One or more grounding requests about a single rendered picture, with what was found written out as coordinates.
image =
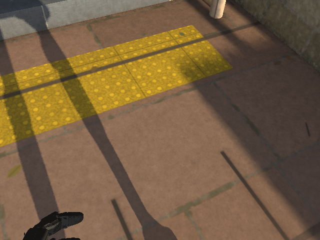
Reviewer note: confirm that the left robot hand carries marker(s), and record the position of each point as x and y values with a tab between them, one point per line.
52	223

